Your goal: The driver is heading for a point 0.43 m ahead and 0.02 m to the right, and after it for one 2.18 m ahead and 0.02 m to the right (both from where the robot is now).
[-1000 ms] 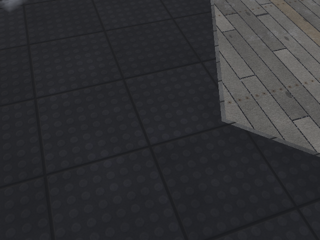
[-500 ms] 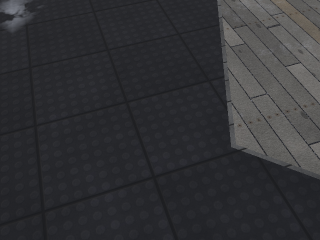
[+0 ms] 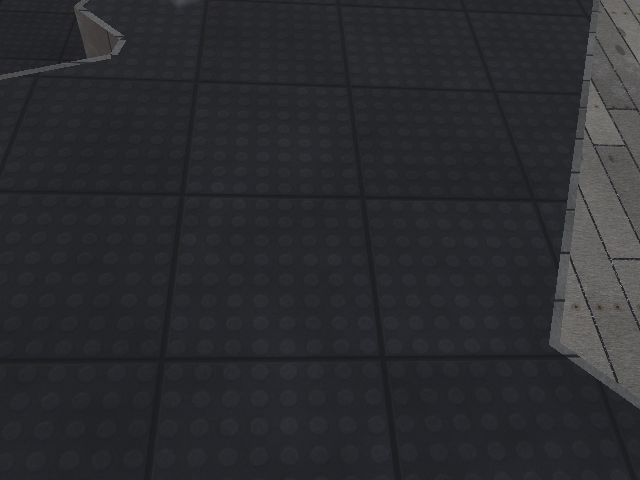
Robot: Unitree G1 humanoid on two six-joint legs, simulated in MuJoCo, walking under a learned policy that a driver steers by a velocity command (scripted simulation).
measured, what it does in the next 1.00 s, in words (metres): walks ahead: right foot, then left foot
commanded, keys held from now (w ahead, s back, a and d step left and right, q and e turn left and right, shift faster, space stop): w+q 0.02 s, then w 0.98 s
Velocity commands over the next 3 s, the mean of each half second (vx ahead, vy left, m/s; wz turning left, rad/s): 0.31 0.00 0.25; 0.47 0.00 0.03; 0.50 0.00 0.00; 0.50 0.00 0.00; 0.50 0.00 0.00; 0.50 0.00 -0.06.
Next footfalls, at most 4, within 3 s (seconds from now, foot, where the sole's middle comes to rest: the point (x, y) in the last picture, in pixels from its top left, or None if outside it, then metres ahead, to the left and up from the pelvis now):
0.22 right None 0.09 -0.15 -0.78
0.66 left None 0.37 0.16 -0.78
1.20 right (321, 369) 0.71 -0.04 -0.78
1.72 left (212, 268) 0.98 0.22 -0.78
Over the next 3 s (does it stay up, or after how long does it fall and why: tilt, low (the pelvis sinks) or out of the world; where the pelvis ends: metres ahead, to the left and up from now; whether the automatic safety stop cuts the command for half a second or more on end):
stays up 1.54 0.19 -0.01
